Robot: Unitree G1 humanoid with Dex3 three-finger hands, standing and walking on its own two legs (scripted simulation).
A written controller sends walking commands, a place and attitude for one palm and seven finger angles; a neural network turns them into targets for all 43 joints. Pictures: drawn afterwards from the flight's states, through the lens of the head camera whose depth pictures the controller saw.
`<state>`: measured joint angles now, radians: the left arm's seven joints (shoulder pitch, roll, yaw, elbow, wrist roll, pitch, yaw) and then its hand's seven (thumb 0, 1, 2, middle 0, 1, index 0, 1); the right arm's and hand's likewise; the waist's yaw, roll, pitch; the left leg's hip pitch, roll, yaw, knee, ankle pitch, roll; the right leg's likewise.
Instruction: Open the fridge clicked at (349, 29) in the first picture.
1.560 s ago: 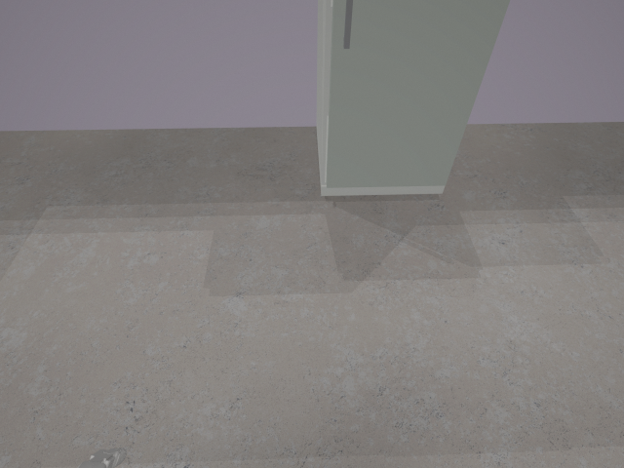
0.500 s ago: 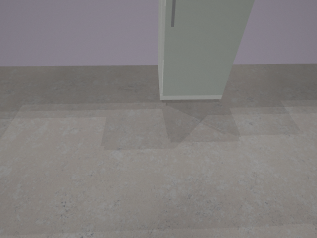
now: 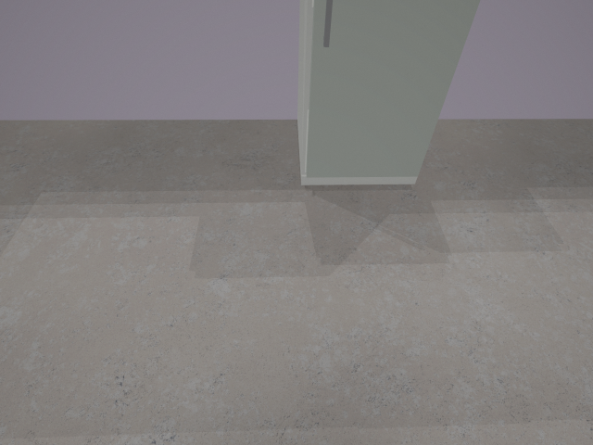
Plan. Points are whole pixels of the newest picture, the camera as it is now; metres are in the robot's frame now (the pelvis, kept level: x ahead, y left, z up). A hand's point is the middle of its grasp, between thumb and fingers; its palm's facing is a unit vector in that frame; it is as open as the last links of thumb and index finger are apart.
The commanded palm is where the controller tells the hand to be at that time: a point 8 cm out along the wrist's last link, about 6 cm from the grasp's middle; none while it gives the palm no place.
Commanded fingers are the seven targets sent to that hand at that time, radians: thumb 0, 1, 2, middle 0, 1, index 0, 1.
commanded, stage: walk to a spot facing it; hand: left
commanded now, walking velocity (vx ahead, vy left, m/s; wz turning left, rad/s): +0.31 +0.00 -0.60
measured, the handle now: out of the picture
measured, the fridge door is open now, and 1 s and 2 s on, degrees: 0 0 0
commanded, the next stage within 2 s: turn to face it in 1.50 s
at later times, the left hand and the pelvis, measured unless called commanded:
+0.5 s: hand out of the picture +0.08 +0.12 -0.17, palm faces -0.14 -0.97 -0.19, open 7.4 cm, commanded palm none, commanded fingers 0.00 0.90 0.90 -0.20 -0.30 -0.20 -0.30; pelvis +0.09 -0.05 +0.00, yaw -12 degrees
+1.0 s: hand (249, 296) +0.43 +0.12 -0.18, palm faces -0.35 -0.92 -0.19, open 7.4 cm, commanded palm none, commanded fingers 0.00 0.90 0.90 -0.20 -0.30 -0.20 -0.30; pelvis +0.32 -0.04 -0.01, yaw -25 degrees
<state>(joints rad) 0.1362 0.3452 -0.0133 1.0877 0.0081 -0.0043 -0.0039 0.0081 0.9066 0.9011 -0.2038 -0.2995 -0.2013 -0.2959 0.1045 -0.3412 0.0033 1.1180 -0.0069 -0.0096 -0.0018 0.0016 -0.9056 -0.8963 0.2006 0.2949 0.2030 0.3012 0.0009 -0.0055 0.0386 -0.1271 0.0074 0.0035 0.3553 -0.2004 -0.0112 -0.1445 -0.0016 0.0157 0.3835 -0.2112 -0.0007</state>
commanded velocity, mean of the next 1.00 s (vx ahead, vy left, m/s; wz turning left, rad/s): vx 0.35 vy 0.00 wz -0.42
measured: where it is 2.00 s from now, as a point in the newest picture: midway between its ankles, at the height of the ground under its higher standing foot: (372, 335)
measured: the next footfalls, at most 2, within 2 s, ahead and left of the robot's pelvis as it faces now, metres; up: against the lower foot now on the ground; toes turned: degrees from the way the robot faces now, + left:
left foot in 0.78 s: +0.39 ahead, +0.03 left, +0.00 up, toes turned -11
right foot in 1.28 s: +0.48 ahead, -0.30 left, +0.00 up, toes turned -41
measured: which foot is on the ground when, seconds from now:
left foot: down 0.00-0.30, up 0.32-0.76, down 0.78-1.00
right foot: down 0.00-0.78, up 0.80-1.00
